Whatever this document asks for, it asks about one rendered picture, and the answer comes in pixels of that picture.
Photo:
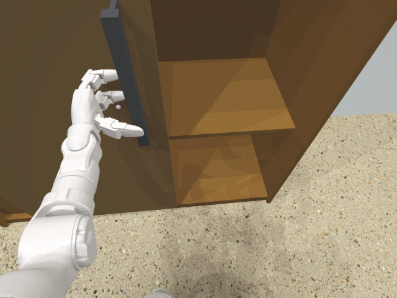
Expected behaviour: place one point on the handle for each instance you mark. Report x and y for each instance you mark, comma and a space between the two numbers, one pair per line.
115, 35

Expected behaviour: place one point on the wardrobe door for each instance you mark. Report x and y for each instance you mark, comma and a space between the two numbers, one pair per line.
8, 208
46, 47

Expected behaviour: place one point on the left robot hand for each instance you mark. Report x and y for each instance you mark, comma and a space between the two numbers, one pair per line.
86, 105

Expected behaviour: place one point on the left robot upper arm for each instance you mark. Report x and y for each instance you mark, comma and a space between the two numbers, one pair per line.
53, 251

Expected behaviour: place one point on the robot left forearm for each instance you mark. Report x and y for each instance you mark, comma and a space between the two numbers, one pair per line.
76, 182

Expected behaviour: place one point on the left robot shin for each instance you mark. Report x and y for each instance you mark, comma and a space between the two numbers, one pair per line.
159, 290

